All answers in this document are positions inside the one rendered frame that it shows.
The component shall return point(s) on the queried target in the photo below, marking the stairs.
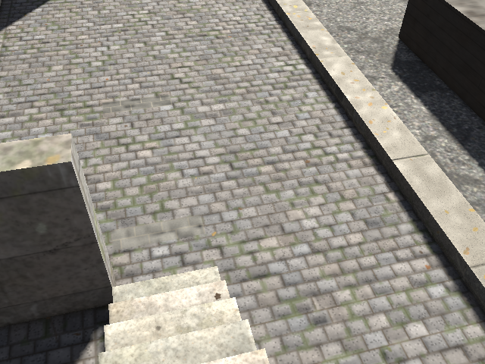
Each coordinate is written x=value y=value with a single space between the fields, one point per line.
x=187 y=318

